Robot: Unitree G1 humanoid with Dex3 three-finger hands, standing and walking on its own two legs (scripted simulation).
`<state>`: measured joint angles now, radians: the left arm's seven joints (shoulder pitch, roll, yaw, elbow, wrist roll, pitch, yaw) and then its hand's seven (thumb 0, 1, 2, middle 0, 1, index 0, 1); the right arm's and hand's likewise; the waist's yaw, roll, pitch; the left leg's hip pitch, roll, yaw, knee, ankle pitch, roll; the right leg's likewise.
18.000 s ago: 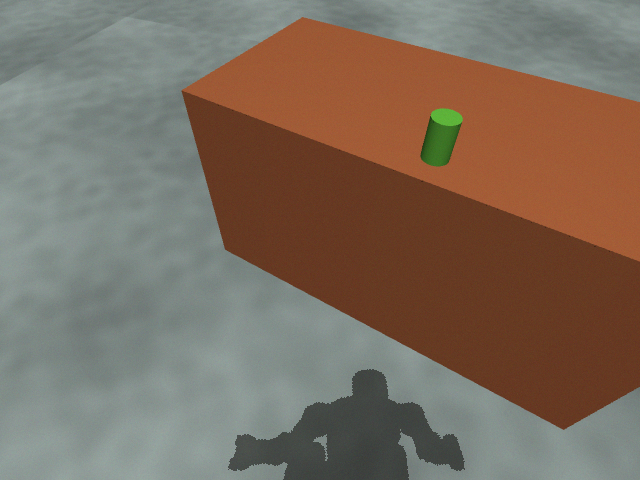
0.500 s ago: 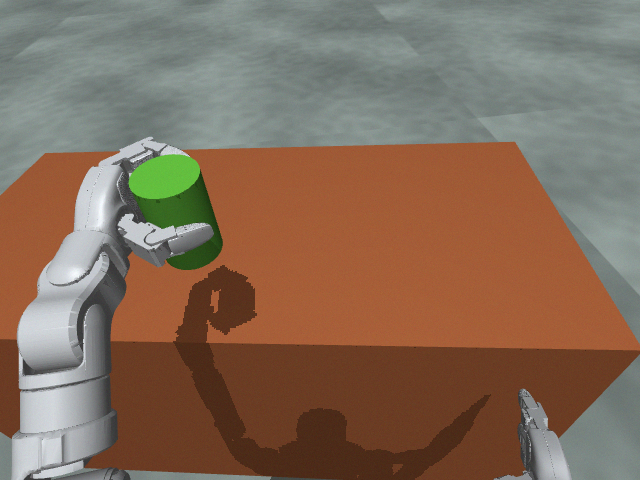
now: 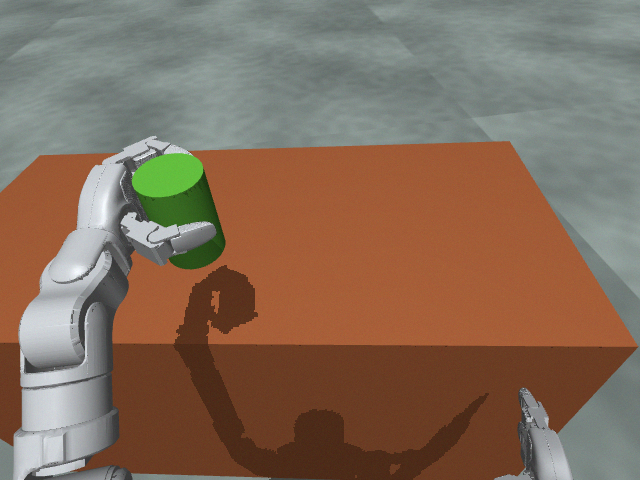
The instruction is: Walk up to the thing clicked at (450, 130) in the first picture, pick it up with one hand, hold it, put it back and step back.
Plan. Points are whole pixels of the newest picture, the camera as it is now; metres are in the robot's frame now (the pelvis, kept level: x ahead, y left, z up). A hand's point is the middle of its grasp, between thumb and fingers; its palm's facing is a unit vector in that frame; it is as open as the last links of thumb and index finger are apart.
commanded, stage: hold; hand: left
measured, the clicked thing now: (183, 213) +0.32 +0.15 +0.23
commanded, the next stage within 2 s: crouch in 0.04 s
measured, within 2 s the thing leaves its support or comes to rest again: neither
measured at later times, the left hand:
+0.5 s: hand (189, 221) +0.35 +0.16 +0.19, palm faces +0.07 -1.00 +0.04, open 10.1 cm
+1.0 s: hand (205, 236) +0.39 +0.17 +0.13, palm faces +0.08 -1.00 +0.02, open 10.1 cm
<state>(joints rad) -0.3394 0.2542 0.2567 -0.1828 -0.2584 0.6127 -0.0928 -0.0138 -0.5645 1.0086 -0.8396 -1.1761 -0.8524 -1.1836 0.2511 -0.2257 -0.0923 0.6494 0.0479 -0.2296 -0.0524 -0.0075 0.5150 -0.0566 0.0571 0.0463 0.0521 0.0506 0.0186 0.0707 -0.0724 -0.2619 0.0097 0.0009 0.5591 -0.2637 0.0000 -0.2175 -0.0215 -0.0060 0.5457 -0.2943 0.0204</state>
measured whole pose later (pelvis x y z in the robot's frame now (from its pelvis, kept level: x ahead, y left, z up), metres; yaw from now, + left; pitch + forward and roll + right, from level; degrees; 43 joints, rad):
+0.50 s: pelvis -0.01 +0.00 +0.00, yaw +0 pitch -1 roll +0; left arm -0.37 0.23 0.24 0.04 -0.23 0.49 -0.06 -0.01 -0.56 1.00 -0.85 -1.16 -0.86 -1.17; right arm 0.22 -0.22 -0.08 0.71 0.03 -0.27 -0.06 -0.01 0.54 -0.05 0.06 0.05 0.05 0.05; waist 0.01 0.05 -0.06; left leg -0.30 0.01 0.00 0.56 -0.25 0.00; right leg -0.26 -0.02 -0.01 0.57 -0.30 0.02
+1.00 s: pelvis +0.00 +0.00 +0.00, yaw -1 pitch +3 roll +0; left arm -0.39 0.24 0.22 0.38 -0.20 0.04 -0.06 -0.01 -0.55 0.97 -0.85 -1.15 -0.86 -1.16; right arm 0.19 -0.21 -0.08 0.73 0.02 -0.22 -0.07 -0.01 0.54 -0.05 0.06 0.05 0.05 0.05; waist -0.02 0.03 -0.04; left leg -0.37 0.02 0.01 0.60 -0.28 0.00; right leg -0.33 -0.01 0.01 0.59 -0.30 0.02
